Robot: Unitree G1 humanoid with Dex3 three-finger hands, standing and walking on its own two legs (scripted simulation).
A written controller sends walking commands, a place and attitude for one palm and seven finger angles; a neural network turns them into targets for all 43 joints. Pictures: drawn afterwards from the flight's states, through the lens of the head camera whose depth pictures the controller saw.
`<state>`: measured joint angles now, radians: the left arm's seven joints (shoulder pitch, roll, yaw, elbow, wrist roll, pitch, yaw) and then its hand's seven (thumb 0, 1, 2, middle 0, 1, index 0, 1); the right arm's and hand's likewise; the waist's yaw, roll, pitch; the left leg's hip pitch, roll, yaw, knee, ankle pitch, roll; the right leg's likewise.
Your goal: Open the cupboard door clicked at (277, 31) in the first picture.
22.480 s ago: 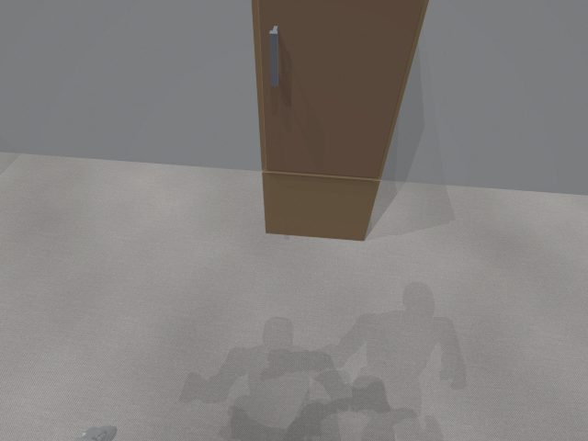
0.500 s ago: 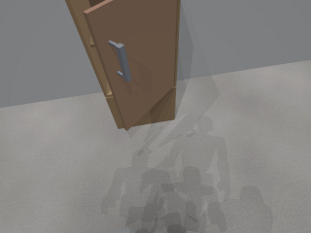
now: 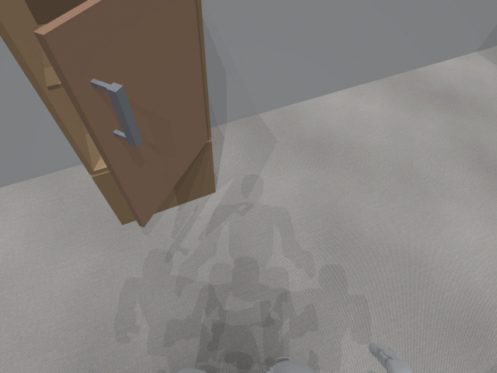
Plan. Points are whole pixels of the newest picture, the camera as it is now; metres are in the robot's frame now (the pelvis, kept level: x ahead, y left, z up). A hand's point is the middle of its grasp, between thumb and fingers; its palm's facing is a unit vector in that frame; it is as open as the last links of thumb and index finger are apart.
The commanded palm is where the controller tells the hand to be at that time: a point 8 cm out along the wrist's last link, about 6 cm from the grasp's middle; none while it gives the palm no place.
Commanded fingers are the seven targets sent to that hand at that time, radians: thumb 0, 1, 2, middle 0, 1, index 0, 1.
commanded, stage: walk to a spot facing it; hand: left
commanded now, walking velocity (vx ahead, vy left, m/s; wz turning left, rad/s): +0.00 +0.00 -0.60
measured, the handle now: (117, 114) +0.52 +0.31 +0.06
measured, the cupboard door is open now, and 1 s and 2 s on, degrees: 41 41 41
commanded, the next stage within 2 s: none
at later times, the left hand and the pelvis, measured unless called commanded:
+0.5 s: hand (174, 348) +0.17 +0.15 -0.17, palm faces -0.32 -0.92 -0.22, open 7.4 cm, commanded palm none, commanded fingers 0.00 0.90 0.90 -0.20 -0.30 -0.20 -0.30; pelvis +0.02 -0.01 -0.01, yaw -19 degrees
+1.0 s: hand (233, 312) +0.24 +0.05 -0.16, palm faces -0.57 -0.79 -0.22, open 7.4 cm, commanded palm none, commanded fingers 0.00 0.90 0.90 -0.20 -0.30 -0.20 -0.30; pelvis +0.08 -0.08 +0.01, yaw -37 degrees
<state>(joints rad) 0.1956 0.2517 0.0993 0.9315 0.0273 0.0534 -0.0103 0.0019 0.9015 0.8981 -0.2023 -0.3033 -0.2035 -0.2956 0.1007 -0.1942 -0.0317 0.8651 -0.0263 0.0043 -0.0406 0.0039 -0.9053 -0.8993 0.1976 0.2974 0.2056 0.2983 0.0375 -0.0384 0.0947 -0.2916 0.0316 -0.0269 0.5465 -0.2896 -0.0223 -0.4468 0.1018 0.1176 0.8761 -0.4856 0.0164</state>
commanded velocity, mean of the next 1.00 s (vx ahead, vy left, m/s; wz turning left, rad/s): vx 0.15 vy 0.00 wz -0.58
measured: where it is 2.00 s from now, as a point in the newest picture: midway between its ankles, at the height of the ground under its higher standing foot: (355, 320)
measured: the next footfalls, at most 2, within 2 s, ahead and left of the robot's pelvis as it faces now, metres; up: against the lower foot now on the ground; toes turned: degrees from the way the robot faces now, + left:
right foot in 0.22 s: +0.04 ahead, -0.15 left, +0.00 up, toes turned -11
left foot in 0.50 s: +0.11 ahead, +0.09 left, +0.00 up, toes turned -17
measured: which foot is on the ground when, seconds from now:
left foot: down 0.00-0.22, up 0.24-0.48, down 0.50-0.80, up 0.82-1.00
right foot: up 0.00-0.20, down 0.22-0.50, up 0.52-0.78, down 0.80-1.00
